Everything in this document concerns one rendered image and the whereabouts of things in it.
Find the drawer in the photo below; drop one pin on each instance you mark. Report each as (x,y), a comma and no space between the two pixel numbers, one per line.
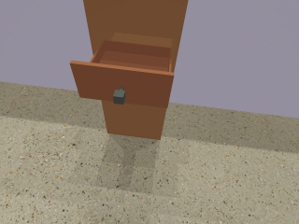
(143,70)

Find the cabinet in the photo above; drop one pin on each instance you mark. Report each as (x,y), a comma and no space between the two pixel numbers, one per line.
(147,22)

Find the handle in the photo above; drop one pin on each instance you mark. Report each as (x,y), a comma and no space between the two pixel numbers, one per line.
(119,96)

